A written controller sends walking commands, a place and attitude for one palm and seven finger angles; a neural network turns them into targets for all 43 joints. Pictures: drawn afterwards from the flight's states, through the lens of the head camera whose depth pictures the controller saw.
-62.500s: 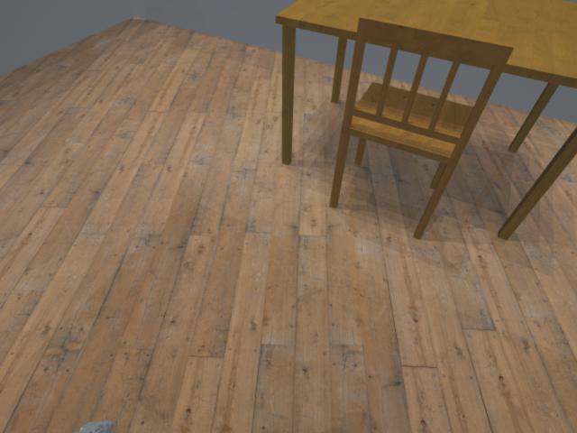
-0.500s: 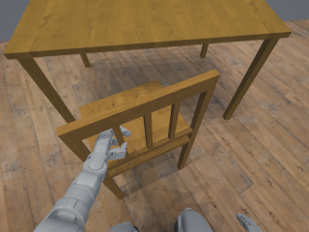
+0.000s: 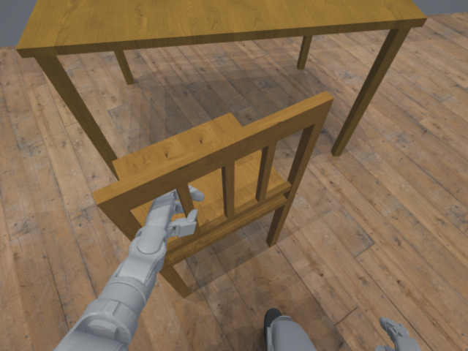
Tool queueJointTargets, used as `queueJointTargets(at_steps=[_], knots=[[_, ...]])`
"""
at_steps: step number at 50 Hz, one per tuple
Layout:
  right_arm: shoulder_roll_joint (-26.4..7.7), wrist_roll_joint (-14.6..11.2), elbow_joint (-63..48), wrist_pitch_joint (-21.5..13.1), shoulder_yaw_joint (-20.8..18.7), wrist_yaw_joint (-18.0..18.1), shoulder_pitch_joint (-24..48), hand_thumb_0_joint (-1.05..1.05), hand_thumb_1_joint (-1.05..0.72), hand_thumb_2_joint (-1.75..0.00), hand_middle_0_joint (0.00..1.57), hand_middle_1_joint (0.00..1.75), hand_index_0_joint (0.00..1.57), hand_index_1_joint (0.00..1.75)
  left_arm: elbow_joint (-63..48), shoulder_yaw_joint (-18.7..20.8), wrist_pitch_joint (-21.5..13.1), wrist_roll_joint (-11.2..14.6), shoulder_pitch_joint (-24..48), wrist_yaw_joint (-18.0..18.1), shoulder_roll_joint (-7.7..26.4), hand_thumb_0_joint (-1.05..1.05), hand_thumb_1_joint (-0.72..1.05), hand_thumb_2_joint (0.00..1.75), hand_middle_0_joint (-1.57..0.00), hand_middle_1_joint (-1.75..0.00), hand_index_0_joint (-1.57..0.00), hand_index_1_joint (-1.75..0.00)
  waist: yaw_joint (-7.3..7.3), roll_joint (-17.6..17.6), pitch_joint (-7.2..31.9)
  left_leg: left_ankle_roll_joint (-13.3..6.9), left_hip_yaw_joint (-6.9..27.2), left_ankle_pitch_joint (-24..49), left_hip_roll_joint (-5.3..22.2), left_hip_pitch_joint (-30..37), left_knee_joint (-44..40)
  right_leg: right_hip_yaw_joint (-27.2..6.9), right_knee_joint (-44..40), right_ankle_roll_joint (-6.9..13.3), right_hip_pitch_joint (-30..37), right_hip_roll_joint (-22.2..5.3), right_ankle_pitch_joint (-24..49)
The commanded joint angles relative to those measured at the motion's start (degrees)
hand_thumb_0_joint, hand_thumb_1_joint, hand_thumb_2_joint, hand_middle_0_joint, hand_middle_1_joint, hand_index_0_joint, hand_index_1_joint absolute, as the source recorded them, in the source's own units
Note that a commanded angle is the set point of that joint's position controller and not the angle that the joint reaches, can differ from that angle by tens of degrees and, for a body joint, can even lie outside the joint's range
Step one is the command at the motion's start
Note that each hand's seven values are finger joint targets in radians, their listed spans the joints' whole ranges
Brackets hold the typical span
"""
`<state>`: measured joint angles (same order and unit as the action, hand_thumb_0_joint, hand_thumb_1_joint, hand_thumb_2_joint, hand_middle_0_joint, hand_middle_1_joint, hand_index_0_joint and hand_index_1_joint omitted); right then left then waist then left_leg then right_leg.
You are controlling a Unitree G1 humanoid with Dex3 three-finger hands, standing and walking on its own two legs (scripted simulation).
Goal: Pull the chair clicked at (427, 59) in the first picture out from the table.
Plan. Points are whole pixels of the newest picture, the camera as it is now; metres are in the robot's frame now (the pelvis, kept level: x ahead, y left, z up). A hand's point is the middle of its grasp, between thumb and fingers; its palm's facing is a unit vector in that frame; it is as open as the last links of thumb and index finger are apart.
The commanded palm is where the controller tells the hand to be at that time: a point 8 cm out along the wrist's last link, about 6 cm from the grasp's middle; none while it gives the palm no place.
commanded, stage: step backward, pulling the chair out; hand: left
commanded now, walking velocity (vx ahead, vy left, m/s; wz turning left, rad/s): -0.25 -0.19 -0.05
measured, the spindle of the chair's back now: (228, 191) +0.43 +0.01 -0.09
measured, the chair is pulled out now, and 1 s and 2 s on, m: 0.34 0.46 0.46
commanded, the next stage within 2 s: stop walking, hand still on the chair in 0.02 s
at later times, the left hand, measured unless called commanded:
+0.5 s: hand (173, 279) +0.24 +0.11 -0.05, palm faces -0.14 -0.96 -0.24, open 5.7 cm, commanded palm +0.23 +0.15 -0.04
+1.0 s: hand (170, 283) +0.23 +0.11 -0.05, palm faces -0.15 -0.97 -0.20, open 5.8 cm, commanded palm +0.22 +0.16 -0.04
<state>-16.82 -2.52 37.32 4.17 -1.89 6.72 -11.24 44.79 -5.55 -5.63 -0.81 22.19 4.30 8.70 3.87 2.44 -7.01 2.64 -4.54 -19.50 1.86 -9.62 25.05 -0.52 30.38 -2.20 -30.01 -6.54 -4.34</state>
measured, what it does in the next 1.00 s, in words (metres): steps on the spot: right foot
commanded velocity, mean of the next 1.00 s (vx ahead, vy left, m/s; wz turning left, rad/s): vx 0.04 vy -0.02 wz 0.00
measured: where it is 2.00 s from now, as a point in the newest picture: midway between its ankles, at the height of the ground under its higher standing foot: outside the picture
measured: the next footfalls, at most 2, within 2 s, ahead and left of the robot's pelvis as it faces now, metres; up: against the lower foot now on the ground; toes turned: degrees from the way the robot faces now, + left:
right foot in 0.16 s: +0.02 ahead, -0.10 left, +0.00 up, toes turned -2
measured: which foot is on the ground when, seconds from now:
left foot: down 0.00-1.00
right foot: up 0.00-0.14, down 0.16-1.00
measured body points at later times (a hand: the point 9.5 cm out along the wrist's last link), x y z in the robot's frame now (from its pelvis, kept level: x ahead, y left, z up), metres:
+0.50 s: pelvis -0.06 +0.00 +0.00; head -0.05 -0.02 +0.45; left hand +0.24 +0.16 -0.03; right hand +0.02 -0.25 -0.13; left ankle -0.06 +0.13 -0.73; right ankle -0.02 -0.10 -0.73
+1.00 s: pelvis -0.05 +0.01 +0.01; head -0.03 +0.00 +0.46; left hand +0.23 +0.16 -0.03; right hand +0.08 -0.23 -0.10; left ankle -0.06 +0.13 -0.73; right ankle -0.03 -0.10 -0.73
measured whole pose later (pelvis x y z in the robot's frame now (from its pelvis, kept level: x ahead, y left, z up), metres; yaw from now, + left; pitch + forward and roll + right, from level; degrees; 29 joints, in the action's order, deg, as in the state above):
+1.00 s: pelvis -0.05 +0.01 +0.01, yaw -2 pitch -1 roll +1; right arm -12.5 -1.9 38.7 0.8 1.5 5.9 -11.8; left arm 45.1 -7.1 -6.0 0.1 9.8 3.7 6.8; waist 1.0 -1.3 -2.8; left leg 0.0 -4.6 -14.7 0.9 -8.8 24.7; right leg -0.5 27.0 0.2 -14.1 -0.5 -11.8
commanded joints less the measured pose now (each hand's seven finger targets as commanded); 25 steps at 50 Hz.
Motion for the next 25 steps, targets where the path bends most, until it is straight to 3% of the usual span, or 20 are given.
queueJointTargets(at_steps=[1,3,5,6,7,8,9,10,12,14,15,16,17,18,19,20,22,23,24,25], knots=[[-2.84,2.13,-4.9,-1.86,-1.14,-1.15,-0.35,0.0,-0.9,-0.9,0.2,0.3,0.2,0.3,-14.02,0.5,-5.36,1.06,18.31,-0.88,2.05,0.0,0.9,0.9,-0.5,-1.45,-0.5,-1.45,-1.04,-24.22,16.5,-12.53,12.78,50.68,20.66,8.8,-2.3,0.46,28.82,1.73,-1.04,5.87,-23.27],[-4.46,0.81,-2.69,-2.15,-2.18,-2.98,-3.73,0.0,-0.9,-0.9,0.2,0.3,0.2,0.3,-7.27,1.01,-5.18,0.81,15.08,-0.45,1.38,0.0,0.9,0.9,-0.5,-1.45,-0.5,-1.45,-2.04,-14.49,15.74,-8.46,7.52,57.4,17.78,18.85,5.28,1.57,14.18,2.96,-0.67,5.13,-20.6],[-4.77,0.04,-2.47,-2.92,-1.98,-3.46,-4.99,0.0,-0.9,-0.9,0.2,0.3,0.2,0.3,-4.78,0.97,-5.24,0.22,18.34,-0.65,2.43,0.0,0.9,0.9,-0.5,-1.45,-0.5,-1.45,-2.15,-9.41,16.83,-5.49,6.25,50.58,15.87,14.16,10.18,3.38,-2.53,3.55,12.71,5.47,-7.78],[-4.48,0.04,-2.29,-3.07,-1.61,-3.15,-4.66,0.0,-0.9,-0.9,0.2,0.3,0.2,0.3,-4.18,0.68,-5.71,-0.13,19.97,-1.1,2.87,0.0,0.9,0.9,-0.5,-1.45,-0.5,-1.45,-1.88,-6.23,17.67,-4.26,5.27,41.44,13.44,7.82,12.26,2.7,-8.1,3.98,21.38,4.62,4.96],[-3.14,-0.3,-4.77,-3.12,-1.54,-2.86,-4.92,0.0,-0.9,-0.9,0.2,0.3,0.2,0.3,-13.81,1.51,-6.51,-0.3,18.56,-1.43,6.0,0.0,0.9,0.9,-0.5,-1.45,-0.5,-1.45,-1.43,1.53,19.7,-2.79,2.19,23.16,8.92,-0.66,14.68,-3.0,-8.11,5.62,29.85,-1.02,17.43],[-1.36,-0.48,-5.95,-3.58,-0.68,-2.08,-2.16,0.0,-0.9,-0.9,0.2,0.3,0.2,0.3,-11.86,1.49,-6.19,0.51,16.3,-1.59,6.32,0.0,0.9,0.9,-0.5,-1.45,-0.5,-1.45,-1.52,9.51,17.23,-1.08,1.27,-5.5,3.49,-7.1,18.38,-11.15,-10.82,9.23,25.9,-10.04,16.41],[-1.14,-0.77,-5.37,-4.16,-0.21,-1.22,-2.71,0.0,-0.9,-0.9,0.2,0.3,0.2,0.3,-6.99,1.89,-4.62,1.68,10.16,-1.47,5.63,0.0,0.9,0.9,-0.5,-1.45,-0.5,-1.45,-2.43,10.53,16.6,-1.22,3.7,-12.9,1.52,-8.27,22.58,-12.74,-12.96,11.36,20.61,-13.01,8.38],[-3.39,-1.21,-4.51,-3.8,-1.23,-0.86,-4.47,0.0,-0.9,-0.9,0.2,0.3,0.2,0.3,-5.81,2.41,-3.02,2.72,6.66,-1.15,5.95,0.0,0.9,0.9,-0.5,-1.45,-0.5,-1.45,-2.97,14.16,19.35,-1.51,5.96,-13.17,1.46,-7.83,25.71,-15.16,-12.77,11.97,21.78,-13.24,3.38],[-1.61,-0.99,-4.32,-4.56,0.43,-0.33,-2.49,0.0,-0.9,-0.9,0.2,0.3,0.2,0.3,-11.16,3.45,-2.59,2.26,12.15,-0.8,6.54,0.0,0.9,0.9,-0.5,-1.45,-0.5,-1.45,-2.25,11.99,22.79,-2.16,4.9,-10.46,0.71,-5.1,20.55,-11.21,-10.01,11.47,21.43,-10.85,-1.3],[-0.73,0.0,-3.16,-5.27,1.72,0.1,-2.66,0.0,-0.9,-0.9,0.2,0.3,0.2,0.3,-9.65,3.55,-1.97,1.8,11.11,-0.24,5.78,0.0,0.9,0.9,-0.5,-1.45,-0.5,-1.45,-1.42,8.55,21.15,-2.98,1.1,-3.17,-0.7,2.42,6.47,-6.73,-9.95,7.81,14.82,-6.58,-17.35],[-1.67,0.23,-2.39,-5.68,1.75,0.32,-2.62,0.0,-0.9,-0.9,0.2,0.3,0.2,0.3,-7.48,3.05,-1.74,2.09,9.44,0.01,5.38,0.0,0.9,0.9,-0.5,-1.45,-0.5,-1.45,-1.21,1.51,18.29,-3.47,0.96,0.17,0.19,7.04,-1.37,-5.14,-8.23,5.93,9.39,-3.66,-25.54],[-2.76,0.86,-2.95,-6.02,1.71,0.35,-2.84,0.0,-0.9,-0.9,0.2,0.3,0.2,0.3,-7.73,2.86,-2.03,1.88,10.15,0.12,5.03,0.0,0.9,0.9,-0.5,-1.45,-0.5,-1.45,-1.83,-5.54,15.87,-5.57,6.52,-2.65,4.68,5.22,-7.49,-1.86,-2.76,3.4,8.26,1.43,-27.08],[-3.58,0.76,-3.72,-5.87,1.18,0.14,-1.81,0.0,-0.9,-0.9,0.2,0.3,0.2,0.3,-7.25,2.24,-1.98,1.77,9.7,0.25,4.09,0.0,0.9,0.9,-0.5,-1.45,-0.5,-1.45,-2.97,-11.97,13.96,-8.33,12.02,-11.44,9.88,-1.87,-11.22,1.23,4.41,1.74,11.66,4.95,-24.52],[-3.31,0.5,-3.98,-5.21,1.02,-0.42,-0.47,0.0,-0.9,-0.9,0.2,0.3,0.2,0.3,-7.85,1.52,-1.6,1.59,11.34,0.23,3.28,0.0,0.9,0.9,-0.5,-1.45,-0.5,-1.45,-2.62,-14.82,12.64,-10.96,17.41,-19.76,13.61,-12.29,-15.89,2.06,14.81,1.6,18.91,6.02,-19.92],[-3.48,0.32,-4.3,-4.35,0.53,-0.87,-0.03,0.0,-0.9,-0.9,0.2,0.3,0.2,0.3,-6.73,2.19,-1.22,1.15,11.66,0.14,3.63,0.0,0.9,0.9,-0.5,-1.45,-0.5,-1.45,-2.99,-13.48,9.93,-12.32,17.09,-18.97,14.18,-17.22,-15.7,2.04,18.46,1.33,21.66,6.37,-17.41],[-3.31,0.13,-4.43,-3.98,0.36,-1.03,-0.1,0.0,-0.9,-0.9,0.2,0.3,0.2,0.3,-6.97,3.22,-1.57,1.42,11.05,0.13,4.48,0.0,0.9,0.9,-0.5,-1.45,-0.5,-1.45,-3.48,-9.21,9.45,-12.33,15.97,-15.65,13.62,-16.44,-13.58,2.02,15.25,1.23,22.06,5.88,-17.16],[-3.19,0.08,-3.76,-3.97,0.64,-1.36,-1.7,0.0,-0.9,-0.9,0.2,0.3,0.2,0.3,-4.69,1.59,-2.47,1.39,8.9,-0.2,2.78,0.0,0.9,0.9,-0.5,-1.45,-0.5,-1.45,-3.7,0.59,7.66,-9.03,11.23,-6.49,8.9,-9.24,-3.09,-0.18,-4.93,2.07,20.42,4.62,-16.98],[-3.06,0.18,-3.69,-4.3,0.45,-1.35,-2.41,0.0,-0.9,-0.9,0.2,0.3,0.2,0.3,-5.04,0.85,-3.05,1.51,8.74,-0.6,2.54,0.0,0.9,0.9,-0.5,-1.45,-0.5,-1.45,-2.99,4.67,8.95,-6.64,7.81,-3.41,4.85,-5.7,1.44,-4.84,-12.57,2.77,19.53,2.69,-15.03],[-2.2,0.19,-3.86,-4.66,0.48,-1.29,-2.42,0.0,-0.9,-0.9,0.2,0.3,0.2,0.3,-7.17,0.36,-3.66,1.56,9.75,-0.83,2.53,0.0,0.9,0.9,-0.5,-1.45,-0.5,-1.45,-1.65,5.81,11.55,-4.87,3.88,-1.41,1.65,-3.13,4.39,-9.65,-15.06,4.58,19.24,-1.53,-12.63],[-1.79,0.12,-3.46,-4.98,0.67,-1.34,-2.14,0.0,-0.9,-0.9,0.2,0.3,0.2,0.3,-6.24,-0.16,-3.55,1.21,9.0,-0.83,2.79,0.0,0.9,0.9,-0.5,-1.45,-0.5,-1.45,-1.56,5.04,12.15,-3.96,3.33,-5.82,0.19,-2.22,5.54,-11.47,-17.4,5.78,14.96,-4.45,-23.23]])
